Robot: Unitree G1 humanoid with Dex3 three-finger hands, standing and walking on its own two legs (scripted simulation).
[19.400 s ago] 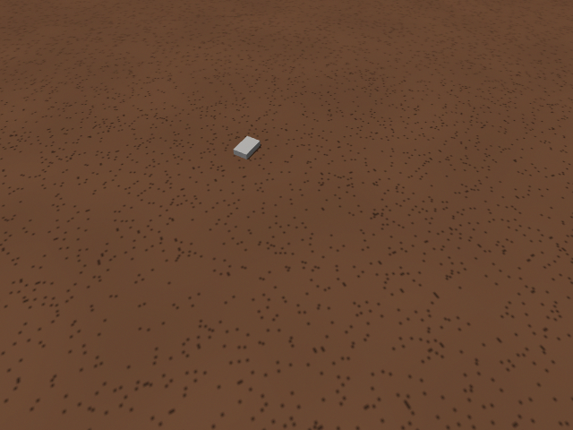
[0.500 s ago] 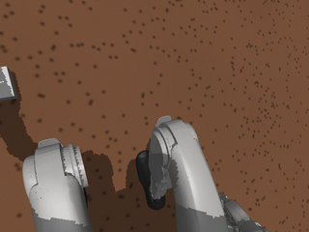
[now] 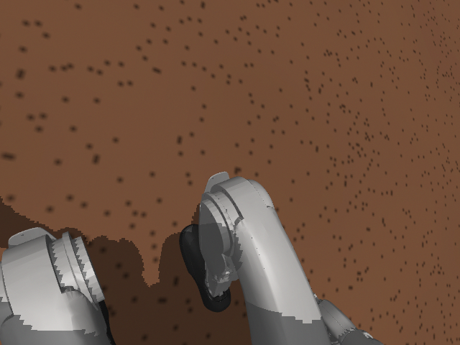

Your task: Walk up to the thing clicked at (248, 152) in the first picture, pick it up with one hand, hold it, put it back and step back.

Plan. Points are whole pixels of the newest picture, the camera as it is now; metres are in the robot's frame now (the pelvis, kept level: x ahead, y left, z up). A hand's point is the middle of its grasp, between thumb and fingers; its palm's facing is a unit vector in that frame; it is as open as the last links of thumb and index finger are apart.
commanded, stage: rest palm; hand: left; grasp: from above
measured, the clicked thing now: out of the picture +0.46 +0.36 -0.28
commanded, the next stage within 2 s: close in 1.06 s
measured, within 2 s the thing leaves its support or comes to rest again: neither
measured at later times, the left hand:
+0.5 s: hand out of the picture +0.43 +0.35 -0.25, palm faces -0.47 -0.16 -0.87, open 14.2 cm
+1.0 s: hand out of the picture +0.44 +0.34 -0.26, palm faces -0.46 -0.16 -0.87, open 14.0 cm
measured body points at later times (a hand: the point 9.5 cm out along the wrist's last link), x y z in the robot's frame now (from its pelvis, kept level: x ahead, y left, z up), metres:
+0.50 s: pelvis +0.01 +0.00 +0.00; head +0.28 +0.14 +0.33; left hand +0.45 +0.36 -0.20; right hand +0.09 -0.26 -0.05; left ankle +0.07 +0.12 -0.27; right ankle +0.11 -0.12 -0.27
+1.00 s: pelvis +0.00 +0.00 +0.00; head +0.29 +0.14 +0.32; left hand +0.46 +0.34 -0.21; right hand +0.06 -0.25 -0.05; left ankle +0.07 +0.12 -0.27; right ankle +0.11 -0.12 -0.27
